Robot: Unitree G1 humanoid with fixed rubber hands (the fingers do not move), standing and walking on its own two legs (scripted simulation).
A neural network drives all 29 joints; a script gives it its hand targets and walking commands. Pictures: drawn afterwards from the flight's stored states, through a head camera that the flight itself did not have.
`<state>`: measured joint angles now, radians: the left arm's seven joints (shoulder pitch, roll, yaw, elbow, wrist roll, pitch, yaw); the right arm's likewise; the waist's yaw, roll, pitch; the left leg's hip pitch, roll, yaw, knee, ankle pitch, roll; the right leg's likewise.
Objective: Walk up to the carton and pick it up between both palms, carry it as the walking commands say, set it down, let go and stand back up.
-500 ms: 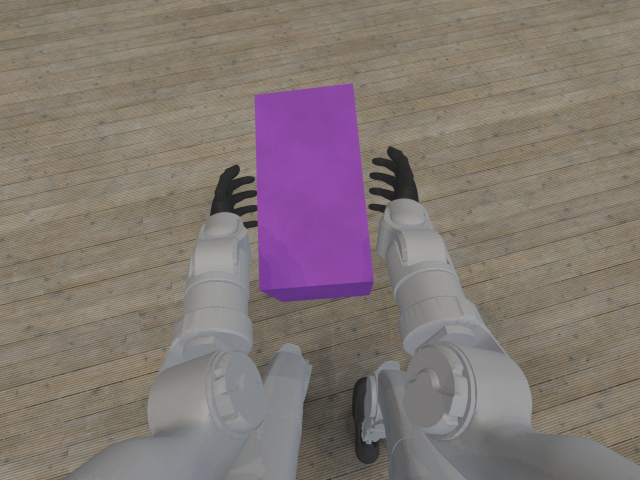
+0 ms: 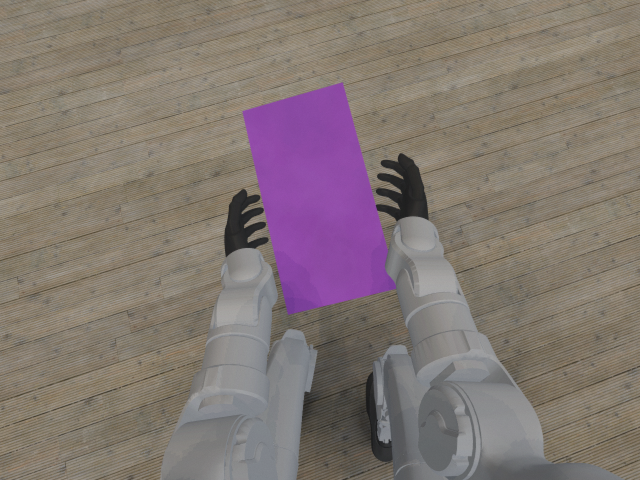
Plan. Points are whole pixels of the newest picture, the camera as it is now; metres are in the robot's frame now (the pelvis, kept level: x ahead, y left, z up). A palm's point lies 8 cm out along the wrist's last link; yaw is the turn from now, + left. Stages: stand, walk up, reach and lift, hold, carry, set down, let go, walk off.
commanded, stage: set down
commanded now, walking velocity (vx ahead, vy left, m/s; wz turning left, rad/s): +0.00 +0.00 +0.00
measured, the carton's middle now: (322, 206) +0.45 +0.07 -0.14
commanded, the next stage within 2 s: none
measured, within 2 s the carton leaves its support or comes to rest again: neither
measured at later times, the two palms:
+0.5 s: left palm (248, 240) +0.39 +0.17 -0.15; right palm (393, 213) +0.45 -0.04 -0.13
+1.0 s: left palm (256, 242) +0.41 +0.18 -0.24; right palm (381, 217) +0.47 -0.04 -0.22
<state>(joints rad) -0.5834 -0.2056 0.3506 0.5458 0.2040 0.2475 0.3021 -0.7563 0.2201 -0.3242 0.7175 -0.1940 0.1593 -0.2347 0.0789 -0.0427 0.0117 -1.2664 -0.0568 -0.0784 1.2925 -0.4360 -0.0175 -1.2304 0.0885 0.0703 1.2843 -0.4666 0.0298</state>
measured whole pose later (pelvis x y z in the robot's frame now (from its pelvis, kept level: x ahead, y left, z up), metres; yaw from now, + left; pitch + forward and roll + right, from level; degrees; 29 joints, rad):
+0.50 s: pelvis -0.01 +0.00 -0.06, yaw +1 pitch +31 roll -2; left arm -0.76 -0.14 0.35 0.56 0.17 0.27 0.27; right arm -0.91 0.19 -0.37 0.70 -0.20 0.15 -0.23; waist 0.07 -0.06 0.03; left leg -1.57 -0.08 -0.08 1.52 -0.49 -0.02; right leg -1.52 0.11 0.08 1.51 -0.53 0.05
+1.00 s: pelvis -0.04 -0.02 -0.14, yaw +0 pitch +28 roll +0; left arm -1.06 -0.05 0.44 0.61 0.23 0.37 0.18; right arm -1.23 0.11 -0.40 0.79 -0.22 0.25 -0.28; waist 0.10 -0.08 0.25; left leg -1.77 -0.08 -0.08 1.80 -0.52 -0.06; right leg -1.75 0.14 0.06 1.82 -0.57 0.04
